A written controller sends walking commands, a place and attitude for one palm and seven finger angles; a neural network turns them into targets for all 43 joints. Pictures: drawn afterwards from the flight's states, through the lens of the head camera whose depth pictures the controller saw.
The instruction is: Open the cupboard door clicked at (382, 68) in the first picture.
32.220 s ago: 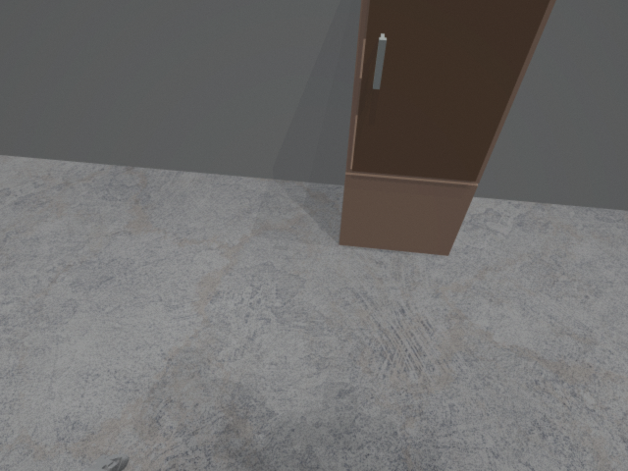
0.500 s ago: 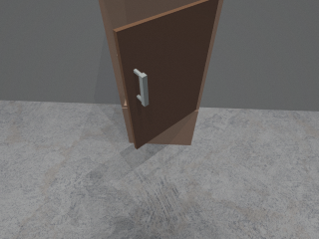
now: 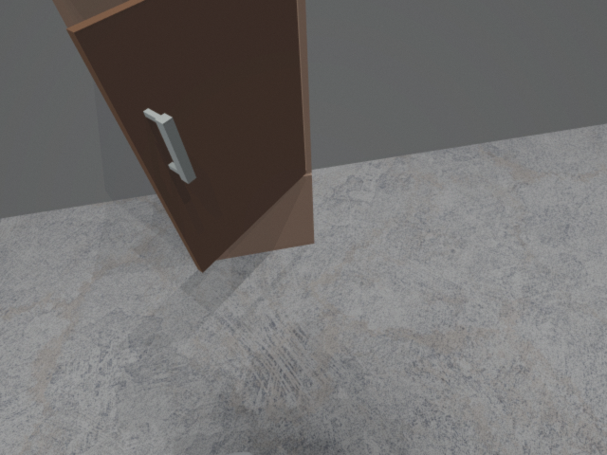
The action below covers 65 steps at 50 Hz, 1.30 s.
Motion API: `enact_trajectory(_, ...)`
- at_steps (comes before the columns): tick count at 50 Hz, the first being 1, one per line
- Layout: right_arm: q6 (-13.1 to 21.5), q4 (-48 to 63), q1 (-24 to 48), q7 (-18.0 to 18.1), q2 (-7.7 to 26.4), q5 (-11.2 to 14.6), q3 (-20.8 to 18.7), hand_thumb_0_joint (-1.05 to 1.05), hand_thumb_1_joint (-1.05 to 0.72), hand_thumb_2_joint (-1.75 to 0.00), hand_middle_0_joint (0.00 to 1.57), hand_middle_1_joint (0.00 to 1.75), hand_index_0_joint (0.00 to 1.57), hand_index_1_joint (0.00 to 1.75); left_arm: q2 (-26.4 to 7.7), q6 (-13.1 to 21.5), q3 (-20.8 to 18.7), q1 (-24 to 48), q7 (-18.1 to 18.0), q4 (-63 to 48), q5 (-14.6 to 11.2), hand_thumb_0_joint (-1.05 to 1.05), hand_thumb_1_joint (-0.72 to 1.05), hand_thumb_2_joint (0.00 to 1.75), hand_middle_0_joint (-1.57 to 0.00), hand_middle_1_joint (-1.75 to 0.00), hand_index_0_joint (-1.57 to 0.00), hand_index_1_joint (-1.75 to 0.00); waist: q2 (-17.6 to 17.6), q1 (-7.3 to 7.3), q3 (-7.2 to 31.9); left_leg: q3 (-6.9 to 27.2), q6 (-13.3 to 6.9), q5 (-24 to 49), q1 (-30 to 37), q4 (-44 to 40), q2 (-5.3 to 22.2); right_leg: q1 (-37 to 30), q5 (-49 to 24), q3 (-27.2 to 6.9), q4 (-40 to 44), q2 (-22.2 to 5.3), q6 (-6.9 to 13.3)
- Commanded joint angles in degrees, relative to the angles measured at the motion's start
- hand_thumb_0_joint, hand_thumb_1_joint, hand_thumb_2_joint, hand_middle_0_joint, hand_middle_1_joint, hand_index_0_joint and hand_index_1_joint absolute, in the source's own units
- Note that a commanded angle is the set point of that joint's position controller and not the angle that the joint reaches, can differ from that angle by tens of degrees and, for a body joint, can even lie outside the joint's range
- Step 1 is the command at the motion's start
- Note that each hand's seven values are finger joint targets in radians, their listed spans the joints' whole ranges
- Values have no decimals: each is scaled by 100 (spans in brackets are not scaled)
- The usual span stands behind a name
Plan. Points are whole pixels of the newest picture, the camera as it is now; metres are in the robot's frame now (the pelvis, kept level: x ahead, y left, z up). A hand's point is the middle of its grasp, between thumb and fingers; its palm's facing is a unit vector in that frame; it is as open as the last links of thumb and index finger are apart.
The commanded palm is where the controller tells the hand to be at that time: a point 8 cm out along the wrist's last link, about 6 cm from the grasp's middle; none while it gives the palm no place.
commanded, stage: walk to a spot facing it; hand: left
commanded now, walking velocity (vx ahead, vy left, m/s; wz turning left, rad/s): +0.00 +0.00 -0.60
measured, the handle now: (170, 146) +0.55 +0.27 +0.06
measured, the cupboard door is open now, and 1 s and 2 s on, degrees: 42 42 42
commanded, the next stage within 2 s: none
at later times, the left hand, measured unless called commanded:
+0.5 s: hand out of the picture +0.12 +0.21 -0.16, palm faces -0.19 -0.96 -0.23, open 7.4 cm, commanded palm none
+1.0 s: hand (252, 410) +0.20 +0.11 -0.15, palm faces -0.54 -0.81 -0.23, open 7.4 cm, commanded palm none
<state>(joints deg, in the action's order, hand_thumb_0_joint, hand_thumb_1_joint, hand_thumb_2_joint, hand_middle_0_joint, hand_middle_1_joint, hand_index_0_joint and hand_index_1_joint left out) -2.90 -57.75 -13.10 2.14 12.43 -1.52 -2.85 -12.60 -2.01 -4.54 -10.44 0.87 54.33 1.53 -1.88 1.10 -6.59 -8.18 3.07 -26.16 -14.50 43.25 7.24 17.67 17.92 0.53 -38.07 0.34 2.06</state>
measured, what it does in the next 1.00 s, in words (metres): steps on the spot, turning right: left foot, then right foot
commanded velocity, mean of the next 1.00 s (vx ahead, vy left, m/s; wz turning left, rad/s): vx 0.00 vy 0.00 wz -0.60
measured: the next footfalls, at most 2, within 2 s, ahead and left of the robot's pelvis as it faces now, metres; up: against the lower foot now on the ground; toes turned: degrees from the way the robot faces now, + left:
left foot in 0.40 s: +0.06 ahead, +0.14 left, +0.00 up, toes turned -14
right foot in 0.70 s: +0.01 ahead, -0.14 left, +0.00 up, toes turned -27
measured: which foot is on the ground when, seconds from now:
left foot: up 0.00-0.38, down 0.40-0.70, up 0.72-1.00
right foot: down 0.00-0.40, up 0.42-0.68, down 0.70-1.00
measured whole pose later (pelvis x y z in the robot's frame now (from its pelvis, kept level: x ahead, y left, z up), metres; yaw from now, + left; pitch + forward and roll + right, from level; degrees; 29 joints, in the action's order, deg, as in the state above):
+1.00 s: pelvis +0.02 -0.02 +0.01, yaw -34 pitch +1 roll +1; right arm -2.4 -51.0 -9.1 1.3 13.2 -0.4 -2.8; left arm -13.4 -2.8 -3.5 -10.6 0.1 51.6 1.9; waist 2.4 0.3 -5.4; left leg -1.9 3.7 -22.6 -22.4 43.8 2.3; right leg 18.1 14.5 -6.9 -31.4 3.0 0.9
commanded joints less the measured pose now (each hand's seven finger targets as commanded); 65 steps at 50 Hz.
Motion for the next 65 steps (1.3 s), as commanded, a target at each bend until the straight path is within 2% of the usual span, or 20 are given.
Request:
enact_trajectory(1,90,787,629,-35,599,103,-193,0,-90,-90,20,30,20,30,-1328,63,-308,-534,-219,-249,-17,0,90,90,-20,-30,-20,-30,1311,227,379,930,-79,-608,-1801,2584,-220,-639,-1294,-2812,2193,-1852,1223)
enact_trajectory(6,121,751,542,-80,391,96,-145,0,-90,-90,20,30,20,30,-1161,139,-252,-306,-231,-400,20,0,90,90,-20,-30,-20,-30,598,-9,885,816,43,135,-1309,1694,-353,-755,-2175,-2141,1793,-1287,959)
enact_trajectory(13,188,989,841,-21,455,159,-150,0,-90,-90,20,30,20,30,-1216,91,-303,-515,-190,-395,33,0,90,90,-20,-30,-20,-30,1100,132,969,874,9,48,-1071,379,-624,-1064,-2750,-2596,1621,-1115,964)
enact_trajectory(17,257,825,244,37,533,192,-145,0,-90,-90,20,30,20,30,-1155,42,-289,-142,-186,-497,-23,0,90,90,-20,-30,-20,-30,892,-227,1118,878,-56,993,313,-1427,-698,-297,-2538,-2594,1213,-805,541)
enact_trajectory(18,309,751,18,71,724,170,-175,0,-90,-90,20,30,20,30,-969,29,-239,-38,-176,-551,-58,0,90,90,-20,-30,-20,-30,518,-361,1126,1139,-154,1226,1172,-2148,-295,494,-1725,-2264,896,-439,263)
enact_trajectory(20,344,875,-133,115,1552,16,-316,0,-90,-90,20,30,20,30,-675,31,-144,77,-61,-795,-81,0,90,90,-20,-30,-20,-30,-1577,-398,911,3411,-1211,2235,1441,-2982,2129,1861,1786,-518,-1443,411,-375)
enact_trajectory(21,321,933,-20,135,1453,-32,-261,0,-90,-90,20,30,20,30,-866,14,-182,211,-19,-829,-32,0,90,90,-20,-30,-20,-30,-799,-359,728,3108,-1506,2688,797,-2838,2166,1668,1652,-635,-2314,134,-423)
enact_trajectory(25,365,1086,386,127,970,-60,-130,0,-90,-90,20,30,20,30,-651,-33,-179,25,101,-712,-34,0,90,90,-20,-30,-20,-30,-1119,-28,730,1142,-1030,4811,874,-2071,1007,1602,1005,-199,-2690,-58,-538)
enact_trajectory(30,302,954,31,53,1225,-53,-252,0,-90,-90,20,30,20,30,-512,-10,-75,258,171,-807,-54,0,90,90,-20,-30,-20,-30,-1176,-207,843,627,-826,4120,824,-1761,995,562,672,440,-710,21,-417)
enact_trajectory(33,263,994,108,1,1304,6,-286,0,-90,-90,20,30,20,30,-698,49,-134,-343,159,-631,-51,0,90,90,-20,-30,-20,-30,-684,118,951,363,-456,3272,169,-805,847,-851,-628,485,917,43,-233)
enact_trajectory(35,260,1382,444,-67,566,122,-123,0,-90,-90,20,30,20,30,-1880,153,-374,-1087,-30,-421,27,0,90,90,-20,-30,-20,-30,2277,519,1224,-83,126,-1186,-1977,1817,-441,-2157,-4181,-2830,1716,-2264,833)
enact_trajectory(36,195,1368,503,-11,780,124,-99,0,-90,-90,20,30,20,30,-1876,150,-366,-1275,-120,-365,-45,0,90,90,-20,-30,-20,-30,2023,606,1358,848,30,-1243,-2087,2470,-259,-2103,-3977,-2802,1650,-2364,1259)
enact_trajectory(38,176,1214,533,-38,772,123,-137,0,-90,-90,20,30,20,30,-1481,89,-306,-477,-155,-582,-19,0,90,90,-20,-30,-20,-30,1691,225,883,945,72,-445,-2198,2649,-83,-1294,-1982,-2526,1888,-1731,1119)
enact_trajectory(41,145,1045,409,-92,626,108,-111,0,-90,-90,20,30,20,30,-1212,109,-202,-37,-195,-718,-6,0,90,90,-20,-30,-20,-30,1080,-37,902,788,127,55,-1485,1968,-197,-699,-2436,-1769,1688,-1324,892)
enact_trajectory(50,264,835,-337,-34,587,147,-118,0,-90,-90,20,30,20,30,-1188,23,-208,246,-131,-724,-26,0,90,90,-20,-30,-20,-30,957,-373,906,648,8,1096,427,-1362,-576,343,-1210,-2090,1314,-848,464)
enact_trajectory(52,379,825,-631,31,1495,-6,-271,0,-90,-90,20,30,20,30,-552,-19,-72,62,-45,-907,-146,0,90,90,-20,-30,-20,-30,-1760,-429,973,3101,-739,580,1337,-3034,1597,1812,1228,-692,-703,485,-219)
enact_trajectory(53,363,861,-717,66,1639,-46,-284,0,-90,-90,20,30,20,30,-734,-10,-100,372,-7,-975,-75,0,90,90,-20,-30,-20,-30,-1460,-535,825,3535,-1215,548,862,-3227,2230,1821,1751,-479,-1903,224,-306)
enact_trajectory(54,377,1022,-473,63,1522,-51,-236,0,-90,-90,20,30,20,30,-796,42,-135,390,57,-1063,-49,0,90,90,-20,-30,-20,-30,-682,-364,652,3298,-1362,259,461,-3218,2204,1711,1433,-516,-2333,-112,-347)
enact_trajectory(58,499,924,-303,34,975,-69,-92,0,-90,-90,20,30,20,30,-510,33,-140,373,254,-817,32,0,90,90,-20,-30,-20,-30,-945,-172,499,1386,-802,1110,865,-2994,1047,2046,321,-49,-2594,-256,-434)
enact_trajectory(65,543,529,-1145,-59,1046,-85,-180,0,-90,-90,20,30,20,30,-262,160,15,1048,343,-921,-1,0,90,90,-20,-30,-20,-30,-965,-552,619,335,-809,2208,1368,-2623,1223,1384,439,604,-579,-294,-344)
